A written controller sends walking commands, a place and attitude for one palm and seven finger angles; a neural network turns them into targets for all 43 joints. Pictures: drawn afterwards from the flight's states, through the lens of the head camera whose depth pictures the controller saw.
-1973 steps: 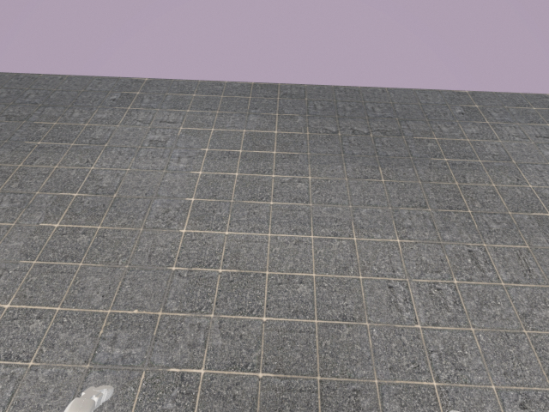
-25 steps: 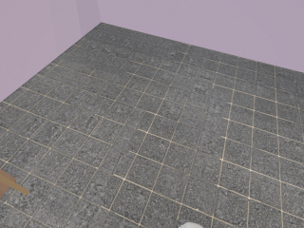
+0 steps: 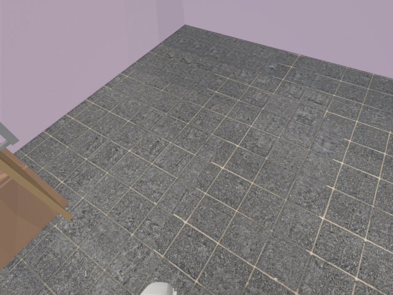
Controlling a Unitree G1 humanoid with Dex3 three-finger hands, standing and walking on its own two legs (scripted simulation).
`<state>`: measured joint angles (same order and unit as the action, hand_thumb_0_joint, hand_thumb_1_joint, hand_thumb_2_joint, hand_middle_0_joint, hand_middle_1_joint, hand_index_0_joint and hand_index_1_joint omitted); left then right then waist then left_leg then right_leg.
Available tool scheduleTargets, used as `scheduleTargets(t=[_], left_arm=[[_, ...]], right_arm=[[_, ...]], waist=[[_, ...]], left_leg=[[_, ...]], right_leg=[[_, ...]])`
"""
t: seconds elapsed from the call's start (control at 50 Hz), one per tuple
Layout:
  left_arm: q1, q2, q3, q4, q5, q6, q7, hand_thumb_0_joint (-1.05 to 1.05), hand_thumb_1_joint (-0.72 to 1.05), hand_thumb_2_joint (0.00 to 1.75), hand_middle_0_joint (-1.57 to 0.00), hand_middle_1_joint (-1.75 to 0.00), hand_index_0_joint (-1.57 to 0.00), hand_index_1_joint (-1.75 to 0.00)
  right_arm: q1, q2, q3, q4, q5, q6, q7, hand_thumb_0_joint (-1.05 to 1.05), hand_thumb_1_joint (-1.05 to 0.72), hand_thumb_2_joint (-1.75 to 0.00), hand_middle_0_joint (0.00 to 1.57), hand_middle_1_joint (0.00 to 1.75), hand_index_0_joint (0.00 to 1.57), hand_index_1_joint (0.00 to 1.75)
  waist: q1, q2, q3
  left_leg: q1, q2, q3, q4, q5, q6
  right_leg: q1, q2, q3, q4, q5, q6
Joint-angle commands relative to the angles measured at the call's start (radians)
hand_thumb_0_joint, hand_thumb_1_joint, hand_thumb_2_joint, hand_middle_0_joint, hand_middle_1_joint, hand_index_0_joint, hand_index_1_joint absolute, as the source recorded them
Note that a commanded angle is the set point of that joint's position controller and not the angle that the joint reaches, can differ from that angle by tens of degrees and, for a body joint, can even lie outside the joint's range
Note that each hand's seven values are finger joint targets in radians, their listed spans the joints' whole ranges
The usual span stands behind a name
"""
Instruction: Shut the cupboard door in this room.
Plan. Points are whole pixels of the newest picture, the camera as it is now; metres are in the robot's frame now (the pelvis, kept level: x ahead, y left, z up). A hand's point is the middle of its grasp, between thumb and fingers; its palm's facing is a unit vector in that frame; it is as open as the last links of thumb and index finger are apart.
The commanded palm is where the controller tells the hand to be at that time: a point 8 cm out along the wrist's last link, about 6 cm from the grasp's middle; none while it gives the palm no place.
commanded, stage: turn or walk to find it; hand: left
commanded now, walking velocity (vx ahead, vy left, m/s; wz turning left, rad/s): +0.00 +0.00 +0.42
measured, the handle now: out of the picture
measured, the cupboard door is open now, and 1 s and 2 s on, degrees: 87 87 87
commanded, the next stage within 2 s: stand and wait in 0.66 s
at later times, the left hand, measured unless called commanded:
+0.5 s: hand out of the picture +0.03 +0.25 -0.16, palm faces +0.24 -0.94 -0.26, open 7.4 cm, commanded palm none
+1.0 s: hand out of the picture -0.06 +0.17 -0.17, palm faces +0.42 -0.88 -0.23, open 7.4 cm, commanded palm none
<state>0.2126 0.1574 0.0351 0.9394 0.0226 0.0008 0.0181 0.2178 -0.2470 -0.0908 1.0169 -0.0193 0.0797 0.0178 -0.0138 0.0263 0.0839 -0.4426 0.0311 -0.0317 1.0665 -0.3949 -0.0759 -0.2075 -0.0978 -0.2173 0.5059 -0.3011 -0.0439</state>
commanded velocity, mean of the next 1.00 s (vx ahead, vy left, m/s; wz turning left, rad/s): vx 0.00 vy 0.00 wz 0.35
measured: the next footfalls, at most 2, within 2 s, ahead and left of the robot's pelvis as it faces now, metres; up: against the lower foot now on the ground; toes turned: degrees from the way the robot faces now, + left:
left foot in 0.20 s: +0.01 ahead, +0.15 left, +0.00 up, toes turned +10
right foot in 0.60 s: +0.08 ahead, -0.09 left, +0.00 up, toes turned +8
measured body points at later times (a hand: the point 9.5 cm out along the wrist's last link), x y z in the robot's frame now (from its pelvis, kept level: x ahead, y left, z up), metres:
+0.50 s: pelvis +0.00 +0.03 +0.00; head +0.03 +0.03 +0.45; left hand +0.01 +0.30 -0.15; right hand +0.14 -0.19 -0.15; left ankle -0.03 +0.14 -0.74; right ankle +0.02 -0.11 -0.70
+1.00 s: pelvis +0.00 -0.01 -0.01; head +0.03 +0.00 +0.44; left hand -0.08 +0.22 -0.16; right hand +0.15 -0.22 -0.16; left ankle -0.08 +0.10 -0.73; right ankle +0.04 -0.10 -0.74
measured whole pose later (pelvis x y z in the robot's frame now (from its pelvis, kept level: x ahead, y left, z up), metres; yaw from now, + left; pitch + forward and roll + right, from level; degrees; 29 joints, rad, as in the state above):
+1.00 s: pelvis +0.00 -0.01 -0.01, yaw +23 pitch +0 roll +1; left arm 0.25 0.18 0.04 1.01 0.03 0.00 0.01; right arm 0.17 -0.21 -0.06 1.03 -0.01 0.04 0.01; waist 0.03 -0.01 0.09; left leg -0.25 0.02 0.03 0.63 -0.38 -0.05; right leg -0.25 -0.10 -0.22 0.54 -0.28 -0.03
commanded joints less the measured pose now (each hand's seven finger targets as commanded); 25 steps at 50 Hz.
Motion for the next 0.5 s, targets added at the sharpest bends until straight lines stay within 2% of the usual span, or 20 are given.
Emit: scheduleTargets(t=[0.0, 0.04, 0.08, 0.12, 0.14, 0.16, 0.18, 0.2, 0.22, 0.24, 0.26, 0.28, 0.3, 0.32, 0.38, 0.44, 0.48], left_arm=[[0.103, 0.226, 0.063, -0.031, 0.005, -0.016, 0.012, 0.0, 0.9, 0.9, -0.2, -0.3, -0.2, -0.3], [0.117, 0.238, 0.069, -0.019, 0.007, -0.013, 0.012, 0.0, 0.9, 0.9, -0.2, -0.3, -0.2, -0.3], [0.11, 0.251, 0.071, -0.015, 0.008, -0.009, 0.01, 0.0, 0.9, 0.9, -0.2, -0.3, -0.2, -0.3], [0.077, 0.253, 0.073, -0.009, 0.003, -0.006, 0.01, 0.0, 0.9, 0.9, -0.2, -0.3, -0.2, -0.3], [0.06, 0.251, 0.073, -0.015, -0.006, -0.002, 0.009, 0.0, 0.9, 0.9, -0.2, -0.3, -0.2, -0.3], [0.068, 0.214, 0.068, -0.028, -0.013, 0.005, 0.006, 0.0, 0.9, 0.9, -0.2, -0.3, -0.2, -0.3], [0.05, 0.146, 0.043, -0.06, -0.017, 0.009, -0.001, 0.0, 0.9, 0.9, -0.2, -0.3, -0.2, -0.3], [-0.01, 0.155, 0.036, -0.074, -0.01, 0.021, 0.005, 0.0, 0.9, 0.9, -0.2, -0.3, -0.2, -0.3], [-0.04, 0.153, 0.038, -0.071, -0.009, 0.026, 0.002, 0.0, 0.9, 0.9, -0.2, -0.3, -0.2, -0.3], [-0.044, 0.151, 0.042, -0.054, -0.008, 0.028, 0.001, 0.0, 0.9, 0.9, -0.2, -0.3, -0.2, -0.3], [-0.046, 0.165, 0.046, -0.043, -0.01, 0.029, -0.003, 0.0, 0.9, 0.9, -0.2, -0.3, -0.2, -0.3], [-0.022, 0.164, 0.046, -0.032, -0.01, 0.031, -0.007, 0.0, 0.9, 0.9, -0.2, -0.3, -0.2, -0.3], [-0.006, 0.159, 0.045, -0.024, -0.009, 0.03, -0.01, 0.0, 0.9, 0.9, -0.2, -0.3, -0.2, -0.3], [-0.001, 0.157, 0.043, -0.021, -0.009, 0.028, -0.013, 0.0, 0.9, 0.9, -0.2, -0.3, -0.2, -0.3], [-0.016, 0.147, 0.04, -0.033, -0.011, 0.032, -0.01, 0.0, 0.9, 0.9, -0.2, -0.3, -0.2, -0.3], [-0.041, 0.139, 0.037, -0.053, -0.011, 0.029, -0.009, 0.0, 0.9, 0.9, -0.2, -0.3, -0.2, -0.3], [-0.028, 0.135, 0.034, -0.057, -0.015, 0.022, -0.008, 0.0, 0.9, 0.9, -0.2, -0.3, -0.2, -0.3]], right_arm=[[-0.101, -0.023, 0.012, -0.097, 0.005, -0.034, -0.006, 0.0, -0.9, -0.9, 0.2, 0.3, 0.2, 0.3], [-0.122, -0.018, 0.021, -0.104, 0.009, -0.042, -0.007, 0.0, -0.9, -0.9, 0.2, 0.3, 0.2, 0.3], [-0.11, -0.019, 0.024, -0.106, 0.013, -0.048, -0.008, 0.0, -0.9, -0.9, 0.2, 0.3, 0.2, 0.3], [-0.064, -0.029, 0.023, -0.095, 0.012, -0.056, -0.009, 0.0, -0.9, -0.9, 0.2, 0.3, 0.2, 0.3], [-0.019, -0.051, 0.018, -0.086, 0.01, -0.062, -0.008, 0.0, -0.9, -0.9, 0.2, 0.3, 0.2, 0.3], [0.018, -0.123, 0.002, -0.083, 0.004, -0.073, -0.011, 0.0, -0.9, -0.9, 0.2, 0.3, 0.2, 0.3], [0.06, -0.215, -0.023, -0.084, 0.001, -0.074, -0.018, 0.0, -0.9, -0.9, 0.2, 0.3, 0.2, 0.3], [0.09, -0.236, -0.024, -0.066, 0.004, -0.061, -0.024, 0.0, -0.9, -0.9, 0.2, 0.3, 0.2, 0.3], [0.057, -0.199, -0.015, -0.068, 0.001, -0.063, -0.031, 0.0, -0.9, -0.9, 0.2, 0.3, 0.2, 0.3], [0.012, -0.177, -0.01, -0.077, -0.003, -0.067, -0.04, 0.0, -0.9, -0.9, 0.2, 0.3, 0.2, 0.3], [-0.03, -0.156, -0.003, -0.09, -0.004, -0.066, -0.043, 0.0, -0.9, -0.9, 0.2, 0.3, 0.2, 0.3], [-0.063, -0.147, 0.004, -0.099, -0.003, -0.068, -0.043, 0.0, -0.9, -0.9, 0.2, 0.3, 0.2, 0.3], [-0.068, -0.141, 0.005, -0.102, -0.002, -0.071, -0.043, 0.0, -0.9, -0.9, 0.2, 0.3, 0.2, 0.3], [-0.061, -0.142, 0.004, -0.103, 0.0, -0.074, -0.042, 0.0, -0.9, -0.9, 0.2, 0.3, 0.2, 0.3], [-0.047, -0.153, -0.004, -0.105, -0.001, -0.072, -0.037, 0.0, -0.9, -0.9, 0.2, 0.3, 0.2, 0.3], [-0.045, -0.151, -0.009, -0.108, -0.005, -0.067, -0.033, 0.0, -0.9, -0.9, 0.2, 0.3, 0.2, 0.3], [-0.058, -0.154, -0.013, -0.115, -0.006, -0.064, -0.031, 0.0, -0.9, -0.9, 0.2, 0.3, 0.2, 0.3]], waist=[[0.068, -0.187, -0.095], [0.079, -0.216, -0.105], [0.072, -0.223, -0.129], [0.038, -0.205, -0.147], [0.004, -0.158, -0.165], [-0.018, 0.024, -0.197], [-0.042, 0.286, -0.192], [-0.06, 0.216, -0.177], [-0.047, 0.177, -0.128], [-0.034, 0.229, -0.11], [-0.018, 0.2, -0.073], [0.002, 0.18, -0.07], [0.008, 0.151, -0.085], [0.009, 0.105, -0.1], [0.002, 0.093, -0.088], [-0.004, 0.135, -0.078], [0.001, 0.163, -0.099]], left_leg=[[-0.056, 0.005, 0.058, -0.161, -0.056, -0.001], [-0.019, 0.003, 0.082, -0.259, -0.077, 0.008], [0.042, -0.01, 0.105, -0.357, -0.059, 0.02], [0.16, -0.009, 0.121, -0.519, 0.066, 0.029], [0.277, -0.004, 0.119, -0.642, 0.207, 0.04], [0.432, 0.113, -0.033, -0.704, 0.377, 0.089], [0.535, 0.351, -0.339, -0.715, 0.768, 0.221], [0.455, 0.403, -0.303, -0.711, 0.802, 0.298], [0.4, 0.356, -0.255, -0.722, 0.736, 0.298], [0.384, 0.308, -0.249, -0.719, 0.708, 0.287], [0.339, 0.271, -0.214, -0.715, 0.689, 0.269], [0.329, 0.241, -0.175, -0.714, 0.672, 0.251], [0.343, 0.221, -0.153, -0.707, 0.675, 0.241], [0.359, 0.213, -0.147, -0.704, 0.673, 0.236], [0.328, 0.205, -0.161, -0.721, 0.585, 0.236], [0.288, 0.195, -0.184, -0.715, 0.537, 0.235], [0.278, 0.186, -0.21, -0.676, 0.586, 0.232]], right_leg=[[0.18, -0.262, 0.166, -0.129, 0.527, -0.087], [0.195, -0.271, 0.16, -0.1, 0.58, -0.094], [0.195, -0.272, 0.15, -0.069, 0.603, -0.088], [0.144, -0.264, 0.116, -0.005, 0.541, -0.047], [0.073, -0.241, 0.07, 0.062, 0.46, -0.004], [-0.085, -0.168, 0.023, 0.219, 0.264, 0.053], [-0.34, -0.036, 0.022, 0.41, -0.298, 0.12], [-0.318, -0.033, 0.108, 0.512, -0.385, 0.11], [-0.325, -0.042, 0.145, 0.55, -0.327, 0.107], [-0.349, -0.042, 0.166, 0.572, -0.279, 0.114], [-0.338, -0.037, 0.178, 0.583, -0.227, 0.113], [-0.325, -0.029, 0.179, 0.585, -0.187, 0.116], [-0.319, -0.019, 0.173, 0.571, -0.166, 0.12], [-0.317, -0.012, 0.169, 0.557, -0.149, 0.123], [-0.29, 0.0, 0.165, 0.484, -0.138, 0.133], [-0.234, 0.016, 0.155, 0.364, -0.149, 0.131], [-0.171, 0.036, 0.14, 0.245, -0.142, 0.129]])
